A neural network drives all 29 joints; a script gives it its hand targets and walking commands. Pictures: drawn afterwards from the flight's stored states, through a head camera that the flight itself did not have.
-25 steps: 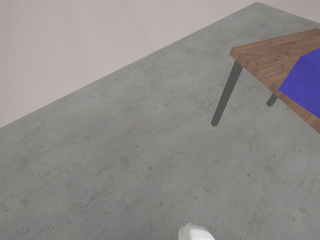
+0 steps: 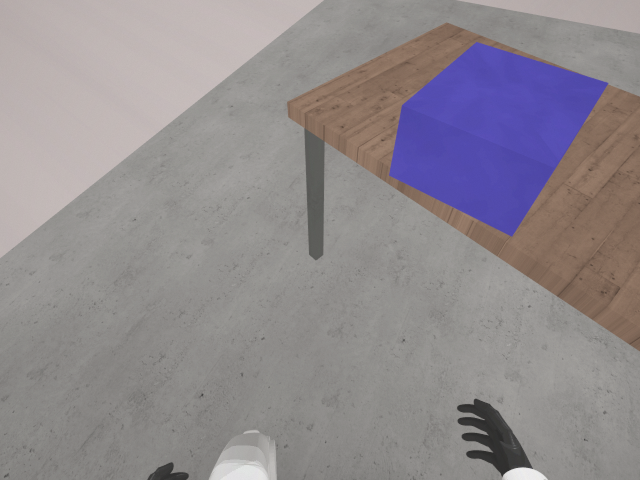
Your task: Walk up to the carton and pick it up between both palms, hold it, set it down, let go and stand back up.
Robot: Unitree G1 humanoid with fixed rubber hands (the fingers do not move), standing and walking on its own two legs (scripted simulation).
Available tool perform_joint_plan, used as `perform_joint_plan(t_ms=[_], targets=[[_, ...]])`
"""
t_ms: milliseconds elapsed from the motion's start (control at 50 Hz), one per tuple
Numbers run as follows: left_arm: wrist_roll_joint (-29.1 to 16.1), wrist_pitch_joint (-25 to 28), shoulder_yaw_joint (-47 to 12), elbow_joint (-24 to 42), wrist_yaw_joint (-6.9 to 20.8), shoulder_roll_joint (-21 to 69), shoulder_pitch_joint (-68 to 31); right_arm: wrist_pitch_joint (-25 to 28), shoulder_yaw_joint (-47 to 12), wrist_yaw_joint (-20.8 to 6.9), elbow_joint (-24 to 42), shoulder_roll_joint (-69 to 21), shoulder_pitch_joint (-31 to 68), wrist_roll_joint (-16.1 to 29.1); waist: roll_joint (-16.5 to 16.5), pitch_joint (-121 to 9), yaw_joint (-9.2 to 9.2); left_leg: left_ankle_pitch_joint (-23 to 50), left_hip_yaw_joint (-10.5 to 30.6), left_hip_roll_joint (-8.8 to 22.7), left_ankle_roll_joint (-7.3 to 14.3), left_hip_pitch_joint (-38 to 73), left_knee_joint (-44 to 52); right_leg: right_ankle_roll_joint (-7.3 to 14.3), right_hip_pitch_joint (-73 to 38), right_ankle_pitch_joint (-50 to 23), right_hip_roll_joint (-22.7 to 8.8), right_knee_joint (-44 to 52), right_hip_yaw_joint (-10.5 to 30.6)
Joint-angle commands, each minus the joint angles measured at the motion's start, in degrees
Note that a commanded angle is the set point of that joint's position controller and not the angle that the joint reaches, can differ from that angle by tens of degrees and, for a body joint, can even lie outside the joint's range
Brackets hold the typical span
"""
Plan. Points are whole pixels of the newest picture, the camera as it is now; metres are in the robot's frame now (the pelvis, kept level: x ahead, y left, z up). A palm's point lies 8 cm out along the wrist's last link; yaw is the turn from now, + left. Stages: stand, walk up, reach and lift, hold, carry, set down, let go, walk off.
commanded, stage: walk up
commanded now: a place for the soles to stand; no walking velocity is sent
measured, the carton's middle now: (492, 131) +0.76 -0.31 -0.01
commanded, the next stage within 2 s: none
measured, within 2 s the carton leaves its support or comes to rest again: neither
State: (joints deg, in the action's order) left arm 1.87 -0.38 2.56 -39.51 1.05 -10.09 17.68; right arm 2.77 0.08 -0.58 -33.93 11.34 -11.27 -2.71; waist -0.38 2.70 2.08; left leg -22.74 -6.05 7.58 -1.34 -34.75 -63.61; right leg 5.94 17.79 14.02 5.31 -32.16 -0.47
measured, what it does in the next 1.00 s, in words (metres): walks ahead, turning right: left foot, then right foot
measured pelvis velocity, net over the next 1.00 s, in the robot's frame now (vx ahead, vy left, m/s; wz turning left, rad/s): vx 0.29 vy -0.16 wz -0.49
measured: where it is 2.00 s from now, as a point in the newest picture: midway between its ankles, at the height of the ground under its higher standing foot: (380, 431)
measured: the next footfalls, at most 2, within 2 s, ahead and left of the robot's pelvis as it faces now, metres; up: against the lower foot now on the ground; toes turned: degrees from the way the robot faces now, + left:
left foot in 0.24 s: +0.25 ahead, +0.09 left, +0.00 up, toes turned -2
right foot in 0.70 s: +0.34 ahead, -0.25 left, +0.00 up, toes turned -29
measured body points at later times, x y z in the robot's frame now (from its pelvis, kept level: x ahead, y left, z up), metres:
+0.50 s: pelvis +0.18 -0.03 +0.01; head +0.21 +0.01 +0.46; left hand +0.37 +0.16 -0.13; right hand +0.16 -0.27 -0.09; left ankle +0.21 +0.09 -0.73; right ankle +0.19 -0.19 -0.64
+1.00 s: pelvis +0.29 -0.16 +0.01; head +0.31 -0.19 +0.46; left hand +0.48 +0.00 -0.10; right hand +0.30 -0.41 -0.12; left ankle +0.39 -0.03 -0.65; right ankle +0.30 -0.23 -0.73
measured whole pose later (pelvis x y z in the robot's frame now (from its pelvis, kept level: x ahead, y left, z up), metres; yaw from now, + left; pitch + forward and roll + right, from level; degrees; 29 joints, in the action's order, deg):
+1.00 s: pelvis +0.29 -0.16 +0.01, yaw -28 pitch +0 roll +2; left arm 1.5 3.4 2.2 -37.3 -2.3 -7.0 19.4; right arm -0.3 1.1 0.1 -39.9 10.1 -13.8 -1.8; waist 1.1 3.3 1.2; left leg -17.8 -1.8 3.5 -1.6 -30.9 -60.9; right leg 5.1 16.0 10.4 2.1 -26.7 -2.2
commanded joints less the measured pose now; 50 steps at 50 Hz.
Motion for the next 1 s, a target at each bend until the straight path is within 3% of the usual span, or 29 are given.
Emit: perform_joint_plan(t_ms=[0,40,120,160,180,200,220,240,260,280,300,320,340,400,420,480,540,580,620,660,680,700,720,740,780,800,840,900,980], targets=[[-0.37,1.86,3.24,4.42,-0.28,-9.57,-0.26,1.83,0.32,0.14,5.47,2.26,4.54,0.15,-1.51,-2.27,0.43,8.16,1.97,0.5,-0.07,-4.14,10.35,8.03,-5.28,4.31,-13.19,16.14,21.34],[-0.53,1.87,3.2,3.61,0.1,-8.72,2.34,2.14,-0.01,0.38,5.46,1.38,5.47,0.31,-1.39,-2.47,1.42,10.52,0.97,-1.39,-0.14,-1.08,15.16,7.35,-4.41,1.65,-11.5,15.41,21.47],[-0.27,1.53,3.27,2.97,0.74,-8.38,3.85,2.73,-0.45,1.23,5.46,-0.82,4.99,0.6,-4.23,-2.02,1.06,11.57,-0.96,-4.87,1.4,6.41,23.95,6.02,-3.08,-6.22,-8.66,11.65,20.07],[-0.17,1.24,3.42,3.38,1.09,-8.76,3.23,3.12,-0.4,1.97,4.52,-1.14,1.26,0.67,-3.47,-3.62,-0.86,12.64,-1.53,-6.16,2.57,13.98,30.24,5.38,-3.3,-10.84,-7.17,6.46,18.65],[-0.41,1.08,3.18,3.61,1.21,-7.95,3.1,3.45,0.32,2.33,3.96,-0.57,-0.66,0.44,-0.99,-4.06,-1.97,14.32,-2.07,-7.18,3.47,20.88,33.53,4.16,0.53,-10.55,-5.69,1.97,18.27],[-0.49,1.18,2.76,3.89,1.52,-6.93,3.69,3.8,0.94,2.8,3.21,0.01,-5.06,0.25,1.36,-6.55,-3.83,14.43,0.32,-5.69,4.19,31.05,35.95,3.01,5.81,-6.81,-4.27,-3.92,17.05],[-0.37,1.47,2.03,4.48,1.89,-4.25,4.61,4.23,2.37,3.42,3.22,2.33,-11.43,-0.21,5.42,-10.3,-6.17,6.82,10.87,3.51,6.5,41.51,39.42,0.76,12.8,2.92,-1.32,-15.56,13.39],[0.16,1.1,1.7,6.05,2.01,-3.52,4.74,4.28,3.73,4.09,3.87,6.37,-14.56,-0.34,10.2,-10.9,-7.21,-4.26,33.58,19.49,10.98,46.36,45.34,-2.32,23.68,19.5,2.43,-29.12,8.23],[1.4,0.06,3.05,6.86,1.3,-8.1,3.46,3.78,4.86,4.94,4.57,7.52,-13.14,-0.24,6.91,-8.51,-6.43,-8.47,42.44,26.63,16.8,41.85,48.75,-4.48,26.84,21.42,-0.37,-38.63,5.06],[2.53,-0.32,2.92,7.32,1.23,-9.33,0.25,3.62,4.33,5.28,5.23,5.01,-12.06,0.45,2.61,-5.28,-7.2,-9.21,39.3,25.14,16.28,37.65,49.68,-5.5,28.44,19.2,-2.72,-42.33,5.81],[2.2,-0.29,2.38,6.92,1.49,-7.79,-1.58,3.92,3.37,5.29,5.69,2.61,-11.88,0.47,0.09,-1.41,-6.71,-5.91,31.3,20.69,12.54,32.77,50.06,-5.94,28.02,14.1,-3.72,-42.01,6.78],[1.56,-0.33,1.92,5.97,1.91,-5.88,-1.84,4.28,2.72,5.27,5.05,1.84,-10.19,0.45,0.28,0.41,-5.57,-2.87,22.16,17.22,10.04,29.16,50.24,-6.24,26.81,10.29,-5.03,-39.93,6.67],[1.32,-0.58,1.76,5.1,2.43,-4.74,-0.48,4.68,2.44,4.99,4.33,1.69,-8.78,0.41,3.37,-0.11,-4.04,1.86,15.75,15.03,8.67,27.22,50.2,-7.16,24.63,7.83,-5.9,-38.65,6.36],[0.86,-0.52,1.46,3.52,3.03,-2.51,-0.62,5.52,2.11,3.45,1.28,1.63,-8.87,0.26,9.05,-1.41,-2.76,13.97,3.18,9.78,7.54,24.03,49.1,-9.16,21.14,1.67,-5.51,-36.53,2.6],[0.65,-0.4,1.03,3.13,3.0,-1.22,-0.57,5.68,2.41,3.19,0.54,1.98,-9.01,0.01,9.36,-1.04,-1.96,17.7,0.77,9.48,7.79,24.87,48.4,-9.58,21.64,-0.05,-5.65,-34.85,2.43],[0.8,0.34,0.02,3.59,3.11,0.91,-5.39,5.42,2.44,2.37,-1.79,2.64,-10.46,0.28,10.51,-0.29,-2.9,20.32,-6.45,7.46,6.74,23.33,46.69,-10.31,17.27,-4.02,-6.25,-22.71,-1.45],[1.1,1.27,-0.53,5.47,3.46,1.48,-9.68,4.14,3.35,1.77,-2.39,5.53,-12.24,0.5,11.01,-0.1,-4.86,17.96,-7.48,8.13,6.81,25.01,46.21,-9.37,14.45,-4.92,-7.39,-13.05,-4.05],[1.33,1.81,-0.65,7.4,3.45,0.52,-11.07,3.01,4.17,1.92,-1.25,7.83,-11.48,0.92,11.87,-0.58,-5.47,15.04,-6.04,11.13,7.29,27.04,46.5,-7.45,11.97,-2.61,-8.84,-7.29,-4.01],[1.42,2.29,-0.33,7.32,3.16,-0.32,-9.05,1.86,4.52,2.09,-0.85,8.38,-12.42,0.83,7.18,-0.68,-4.79,16.82,-6.4,12.71,6.59,27.76,42.88,-5.67,8.68,-1.51,-8.85,-2.82,-4.44],[1.61,3.04,1.33,5.94,1.99,-2.35,-0.34,0.44,3.89,1.78,-1.71,7.66,-14.27,0.71,-2.33,-4.82,-0.56,16.71,-10.49,9.64,3.85,23.25,27.1,-3.51,-5.38,-3.13,-7.3,3.62,-4.34],[2.12,3.48,3.1,5.32,1.07,-6.25,6.14,0.15,2.42,1.0,-1.85,4.19,-17.41,0.57,-11.94,-11.38,2.01,8.94,-9.96,5.88,2.33,16.81,12.97,-1.76,-16.6,-2.7,-9.94,1.94,3.04],[1.83,3.63,4.71,6.39,-0.05,-10.74,8.91,-0.2,0.94,0.16,0.47,0.23,-17.86,0.81,-22.33,-13.81,2.07,-16.11,-6.85,-2.56,-0.19,3.03,-0.76,2.54,-22.7,0.93,-19.26,7.34,24.69],[-0.57,3.23,5.32,7.47,-1.48,-11.74,8.14,-0.93,1.79,0.25,3.25,4.31,-12.13,0.83,-15.01,-13.11,3.73,-14.82,0.05,-3.64,0.13,0.68,-7.63,6.46,-17.26,7.58,-23.22,15.24,35.05],[-0.52,3.01,4.19,9.07,-2.42,-9.15,5.47,-1.29,1.96,0.01,3.16,4.81,-9.27,0.7,-7.52,-7.27,2.8,-10.44,3.47,-2.33,0.7,-1.54,-10.46,3.13,-14.67,3.59,-22.44,14.86,30.95],[0.17,3.15,3.14,9.22,-3.52,-6.58,3.16,-1.3,1.41,-0.1,0.5,2.33,-10.9,1.01,-4.41,-7.23,-0.2,-5.55,5.63,-0.95,1.51,-1.16,-12.0,1.71,-13.9,-11.98,-20.71,10.92,20.48],[0.15,3.66,2.48,9.36,-3.66,-4.84,2.47,-1.36,1.39,-0.18,-0.67,2.25,-11.64,0.79,-2.62,-7.1,-1.23,-1.76,6.17,-0.3,1.37,1.93,-9.38,0.28,-10.41,-15.54,-19.61,11.88,17.07],[-0.26,4.59,1.6,8.68,-3.15,-2.82,1.06,-1.29,1.59,0.11,-1.71,1.81,-11.3,0.62,-4.54,-5.2,-2.41,1.71,5.94,-0.8,0.42,6.57,-5.58,0.3,-3.59,-24.03,-18.8,13.39,13.8],[-0.37,5.54,0.86,7.53,-3.59,-1.51,2.02,-2.34,1.76,0.61,-3.53,0.9,-8.74,0.45,-3.96,-4.65,-1.91,4.38,6.48,-2.65,-0.37,4.83,-1.33,-1.29,-5.98,-39.74,-18.58,11.87,10.63],[-0.56,5.05,0.82,7.0,-3.82,-3.15,-1.13,-2.89,0.76,1.34,-4.69,-1.21,-5.18,1.48,-7.36,-6.23,-3.2,8.79,5.14,-4.62,-0.16,9.06,10.63,-2.12,-4.23,-39.74,-14.06,9.02,4.55]])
